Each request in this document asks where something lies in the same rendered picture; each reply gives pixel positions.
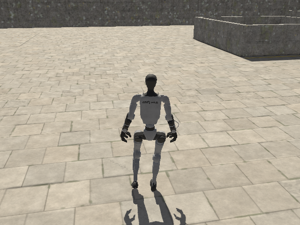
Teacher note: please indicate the right robot upper arm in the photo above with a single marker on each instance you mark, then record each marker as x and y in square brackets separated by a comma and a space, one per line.
[167, 107]

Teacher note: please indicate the robot right hand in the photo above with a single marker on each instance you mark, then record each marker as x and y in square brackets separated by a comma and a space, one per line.
[170, 135]

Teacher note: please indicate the robot left hand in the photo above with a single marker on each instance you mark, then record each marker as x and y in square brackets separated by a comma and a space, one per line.
[125, 135]

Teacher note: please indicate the robot right forearm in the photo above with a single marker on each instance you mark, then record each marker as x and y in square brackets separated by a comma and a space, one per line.
[172, 125]

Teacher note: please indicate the robot right shin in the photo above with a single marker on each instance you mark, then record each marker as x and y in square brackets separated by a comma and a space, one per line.
[155, 169]

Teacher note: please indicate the robot left forearm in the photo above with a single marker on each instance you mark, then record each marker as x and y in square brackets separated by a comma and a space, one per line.
[126, 124]

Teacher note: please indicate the robot right thigh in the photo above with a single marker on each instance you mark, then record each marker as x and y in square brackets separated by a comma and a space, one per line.
[161, 137]

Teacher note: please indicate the left robot upper arm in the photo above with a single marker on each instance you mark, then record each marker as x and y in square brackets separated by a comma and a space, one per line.
[133, 105]

